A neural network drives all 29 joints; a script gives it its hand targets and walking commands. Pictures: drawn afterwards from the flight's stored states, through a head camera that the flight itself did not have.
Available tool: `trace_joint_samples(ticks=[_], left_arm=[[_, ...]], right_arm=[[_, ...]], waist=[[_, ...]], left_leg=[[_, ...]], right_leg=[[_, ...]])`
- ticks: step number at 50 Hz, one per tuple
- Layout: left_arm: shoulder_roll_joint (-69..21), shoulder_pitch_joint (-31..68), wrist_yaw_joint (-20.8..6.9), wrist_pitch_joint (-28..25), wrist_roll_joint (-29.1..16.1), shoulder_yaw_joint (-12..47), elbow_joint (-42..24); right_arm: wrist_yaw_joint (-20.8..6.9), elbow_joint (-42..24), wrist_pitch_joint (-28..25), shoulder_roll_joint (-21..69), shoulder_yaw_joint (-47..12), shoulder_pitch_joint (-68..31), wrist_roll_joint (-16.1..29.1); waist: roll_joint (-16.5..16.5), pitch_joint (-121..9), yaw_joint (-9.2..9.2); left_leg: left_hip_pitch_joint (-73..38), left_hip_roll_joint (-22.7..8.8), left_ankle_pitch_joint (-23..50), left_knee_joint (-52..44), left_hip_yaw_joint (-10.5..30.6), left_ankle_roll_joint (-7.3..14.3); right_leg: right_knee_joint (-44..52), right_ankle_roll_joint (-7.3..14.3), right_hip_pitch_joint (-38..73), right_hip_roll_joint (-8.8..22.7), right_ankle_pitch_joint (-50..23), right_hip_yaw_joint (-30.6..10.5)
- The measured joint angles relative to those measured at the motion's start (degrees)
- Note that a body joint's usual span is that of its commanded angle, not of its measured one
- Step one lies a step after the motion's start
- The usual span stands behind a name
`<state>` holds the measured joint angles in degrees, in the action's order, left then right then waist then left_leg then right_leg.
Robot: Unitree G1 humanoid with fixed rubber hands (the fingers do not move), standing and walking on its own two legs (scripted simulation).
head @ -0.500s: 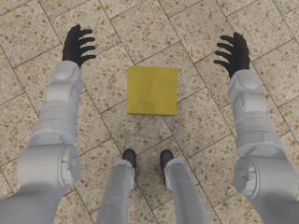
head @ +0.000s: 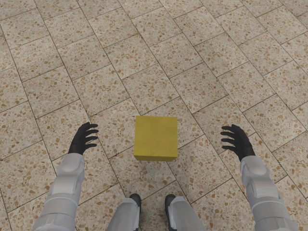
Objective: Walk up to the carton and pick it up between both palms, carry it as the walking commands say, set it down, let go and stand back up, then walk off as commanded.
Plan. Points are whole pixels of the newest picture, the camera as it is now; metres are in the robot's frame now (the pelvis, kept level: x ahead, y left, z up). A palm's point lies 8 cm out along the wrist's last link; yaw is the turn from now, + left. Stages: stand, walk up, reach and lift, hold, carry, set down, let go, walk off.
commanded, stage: let go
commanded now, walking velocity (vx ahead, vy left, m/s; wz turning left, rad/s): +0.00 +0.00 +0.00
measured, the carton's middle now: (155, 140) +0.45 -0.02 -0.61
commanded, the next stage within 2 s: stand in 0.88 s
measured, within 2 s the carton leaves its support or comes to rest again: neither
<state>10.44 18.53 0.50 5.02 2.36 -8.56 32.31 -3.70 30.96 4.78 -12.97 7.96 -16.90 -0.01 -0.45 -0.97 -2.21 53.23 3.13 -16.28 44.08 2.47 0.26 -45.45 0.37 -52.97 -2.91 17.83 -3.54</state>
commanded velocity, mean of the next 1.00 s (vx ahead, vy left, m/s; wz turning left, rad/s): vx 0.00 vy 0.00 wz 0.00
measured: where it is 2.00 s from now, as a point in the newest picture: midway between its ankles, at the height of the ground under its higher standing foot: (153, 221)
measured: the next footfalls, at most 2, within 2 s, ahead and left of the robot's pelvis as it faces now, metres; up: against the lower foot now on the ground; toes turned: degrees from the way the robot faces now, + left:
none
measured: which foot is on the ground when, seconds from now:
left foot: down 0.00-1.00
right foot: down 0.00-1.00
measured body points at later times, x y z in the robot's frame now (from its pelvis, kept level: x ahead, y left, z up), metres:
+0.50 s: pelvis +0.03 +0.00 +0.04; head +0.05 +0.00 +0.49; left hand +0.21 +0.24 -0.03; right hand +0.20 -0.23 -0.03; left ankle +0.03 +0.11 -0.70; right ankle +0.02 -0.11 -0.70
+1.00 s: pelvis +0.07 +0.00 +0.04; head +0.05 -0.01 +0.49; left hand +0.21 +0.26 -0.04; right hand +0.21 -0.26 -0.04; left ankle +0.03 +0.11 -0.70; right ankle +0.02 -0.11 -0.70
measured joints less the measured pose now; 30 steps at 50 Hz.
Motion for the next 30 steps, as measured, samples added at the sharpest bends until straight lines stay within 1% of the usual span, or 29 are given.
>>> trace_joint_samples(ticks=[6, 10, 15, 21, 25, 30], left_arm=[[-0.25, -11.15, -0.84, -1.46, -0.03, 1.64, -1.82], [0.05, -17.74, -1.56, -2.01, -1.44, 2.3, -2.2], [0.15, -22.38, -2.79, -1.34, -1.11, 2.94, -4.16], [1.02, -28.79, -3.73, -1.16, -2.14, 4.36, -5.95], [2.0, -30.48, -4.45, 0.08, -2.38, 5.15, -5.92], [2.26, -30.42, -5.17, 1.79, -2.12, 5.99, -6.56]], right_arm=[[-0.38, -2.41, -1.53, 0.92, -2.17, 12.14, 0.44], [-0.59, -3.38, -2.08, 1.3, -3.39, 19.5, 1.22], [-0.49, -5.56, -1.59, 1.36, -4.3, 23.81, 0.69], [-0.33, -7.24, -0.68, 1.45, -5.38, 28.83, 0.01], [-0.48, -7.0, 1.06, 0.93, -5.8, 29.39, -0.59], [-0.72, -7.39, 3.23, 0.62, -5.85, 28.53, -1.37]], waist=[[-0.45, 0.45, -0.2], [-0.43, 1.85, -0.03], [0.25, 4.35, 0.5], [0.43, 5.34, 0.7], [0.65, 6.33, 0.92], [0.82, 7.95, 1.15]], left_leg=[[-12.54, -0.1, -0.17, -4.34, 0.14, 0.3], [-20.39, -0.15, -0.08, -7.11, 0.18, 0.4], [-28.97, -0.44, -0.2, -9.6, 0.16, 0.7], [-39.79, -0.33, 0.89, -15.35, -0.01, 0.93], [-44.87, -0.34, 1.27, -17.68, -0.2, 1.02], [-47.89, -0.44, 1.13, -18.37, -0.19, 1.06]], right_leg=[[4.44, 0.26, 12.59, 0.18, 0.14, -0.05], [7.3, 0.27, 20.48, 0.32, 0.02, -0.12], [10.54, 0.31, 29.36, 0.26, -0.31, -0.14], [15.79, 0.23, 39.91, 0.78, -1.14, -0.39], [17.87, 0.25, 44.84, 0.96, -1.45, -0.5], [18.76, 0.33, 47.97, 1.0, -1.39, -0.29]])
